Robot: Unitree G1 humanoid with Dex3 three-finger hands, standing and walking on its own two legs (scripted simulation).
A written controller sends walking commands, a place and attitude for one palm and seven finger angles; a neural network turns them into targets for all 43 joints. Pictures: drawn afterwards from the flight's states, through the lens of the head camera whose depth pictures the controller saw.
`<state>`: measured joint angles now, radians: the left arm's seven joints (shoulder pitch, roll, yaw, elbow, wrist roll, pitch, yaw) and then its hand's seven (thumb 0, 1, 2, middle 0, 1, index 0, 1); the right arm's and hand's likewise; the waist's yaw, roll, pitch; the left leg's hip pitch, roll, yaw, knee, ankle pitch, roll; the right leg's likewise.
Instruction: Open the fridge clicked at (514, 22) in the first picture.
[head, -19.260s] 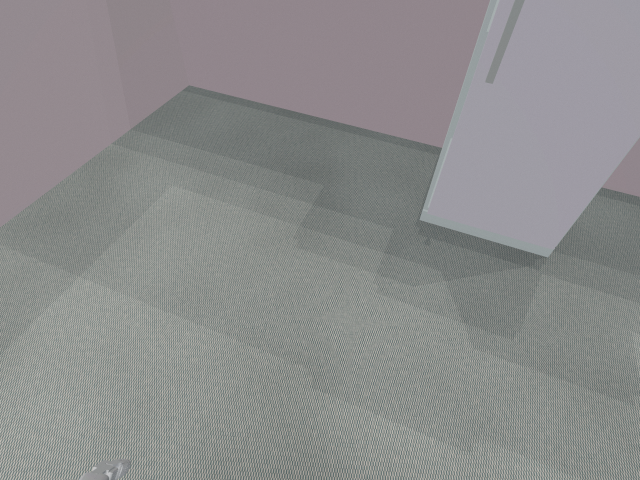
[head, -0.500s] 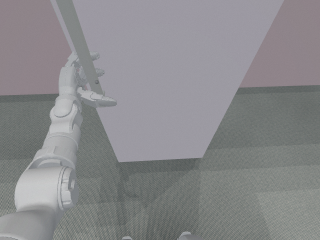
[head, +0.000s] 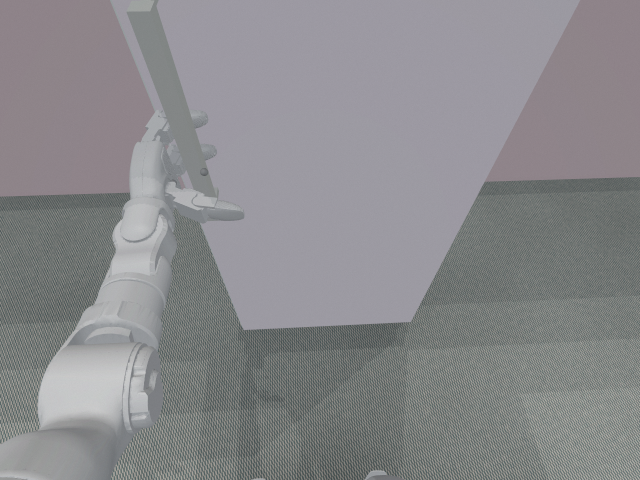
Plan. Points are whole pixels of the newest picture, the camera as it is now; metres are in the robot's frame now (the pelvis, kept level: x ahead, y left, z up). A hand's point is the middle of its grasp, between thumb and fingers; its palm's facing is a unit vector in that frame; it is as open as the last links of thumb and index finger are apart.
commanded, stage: slide the fingers in behind the handle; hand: left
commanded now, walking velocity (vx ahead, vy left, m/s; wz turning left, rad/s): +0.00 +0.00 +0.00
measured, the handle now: (188, 128) +0.53 +0.16 +0.13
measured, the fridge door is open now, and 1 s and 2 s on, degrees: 0 0 0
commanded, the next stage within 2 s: grip the handle and tug to test in 0.26 s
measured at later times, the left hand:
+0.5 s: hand (206, 169) +0.48 +0.14 +0.11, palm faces +0.03 -1.00 -0.01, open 13.6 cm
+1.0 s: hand (205, 168) +0.48 +0.14 +0.11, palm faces +0.03 -1.00 -0.01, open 6.2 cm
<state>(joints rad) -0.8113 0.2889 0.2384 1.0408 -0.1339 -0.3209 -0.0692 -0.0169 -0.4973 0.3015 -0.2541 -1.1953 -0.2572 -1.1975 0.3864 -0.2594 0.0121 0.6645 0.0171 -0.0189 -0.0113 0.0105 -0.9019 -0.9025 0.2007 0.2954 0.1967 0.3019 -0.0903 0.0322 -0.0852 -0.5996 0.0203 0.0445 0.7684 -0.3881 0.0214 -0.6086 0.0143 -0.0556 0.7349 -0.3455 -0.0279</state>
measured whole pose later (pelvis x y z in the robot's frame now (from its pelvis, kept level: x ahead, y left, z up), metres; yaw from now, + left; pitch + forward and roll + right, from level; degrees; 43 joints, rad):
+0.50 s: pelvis +0.00 +0.00 +0.00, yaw +1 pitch +13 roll -1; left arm -0.88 0.30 0.23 1.11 -0.12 -0.33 -0.06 -0.02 -0.44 0.33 -0.29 -1.21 -0.29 -1.21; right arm 0.38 -0.26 0.02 0.67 0.01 -0.02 -0.01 0.01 -0.90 -0.90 0.20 0.30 0.20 0.30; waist -0.10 0.03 -0.08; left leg -0.63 0.02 0.03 0.79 -0.39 0.02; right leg -0.63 0.01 -0.07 0.75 -0.35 -0.03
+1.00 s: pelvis +0.00 +0.00 +0.00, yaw +1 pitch +14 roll -1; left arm -0.88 0.31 0.24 1.11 -0.13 -0.33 -0.08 0.00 0.60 0.77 -0.40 -1.36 -0.40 -1.36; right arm 0.38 -0.26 0.02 0.67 0.02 -0.02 -0.01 0.01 -0.90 -0.90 0.20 0.30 0.20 0.30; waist -0.10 0.03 -0.08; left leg -0.63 0.02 0.03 0.78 -0.39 0.02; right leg -0.64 0.01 -0.07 0.74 -0.35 -0.03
